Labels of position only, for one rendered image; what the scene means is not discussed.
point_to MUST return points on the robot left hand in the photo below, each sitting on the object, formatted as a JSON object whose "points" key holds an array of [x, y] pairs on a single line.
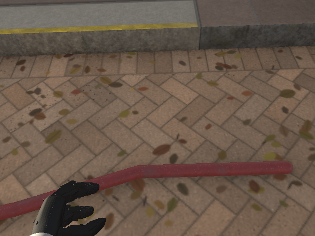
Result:
{"points": [[54, 215]]}

